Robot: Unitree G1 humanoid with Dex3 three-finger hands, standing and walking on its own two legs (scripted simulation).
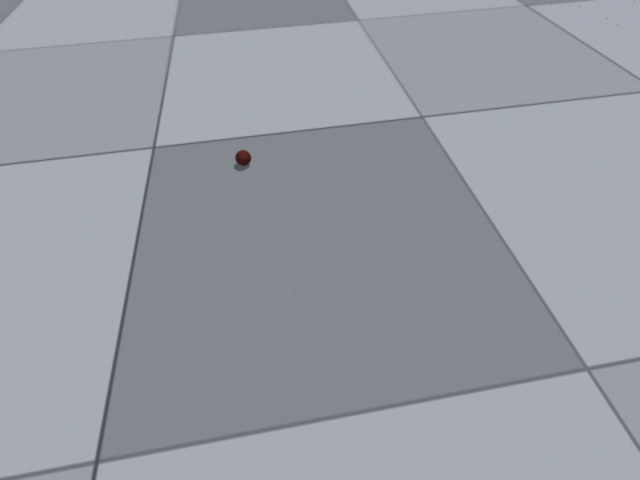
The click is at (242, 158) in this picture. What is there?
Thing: free ball
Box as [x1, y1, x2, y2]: [236, 150, 250, 165]
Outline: 240,150 236,154 236,160 239,164 247,164 250,160 250,156 248,152
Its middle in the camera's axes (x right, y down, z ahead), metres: -0.38 -0.43 +1.98
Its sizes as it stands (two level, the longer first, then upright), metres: 0.080 0.080 0.080
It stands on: the floor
